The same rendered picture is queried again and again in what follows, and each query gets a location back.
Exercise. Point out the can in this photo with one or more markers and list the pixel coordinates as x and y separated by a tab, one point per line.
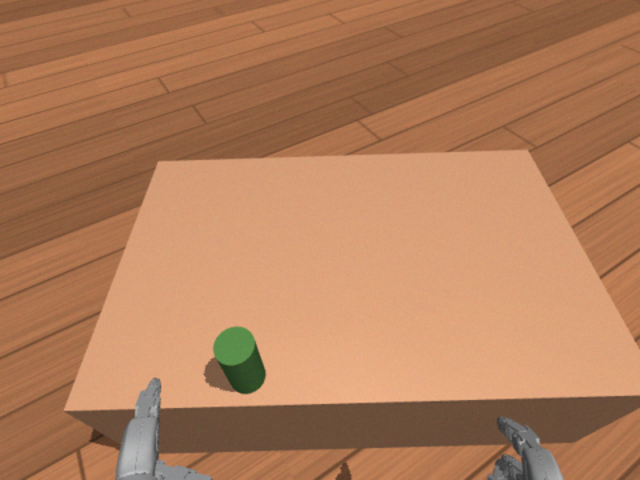
236	352

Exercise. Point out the left robot hand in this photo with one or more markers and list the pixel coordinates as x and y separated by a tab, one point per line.
139	447

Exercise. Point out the right robot hand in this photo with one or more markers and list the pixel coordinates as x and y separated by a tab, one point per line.
537	463

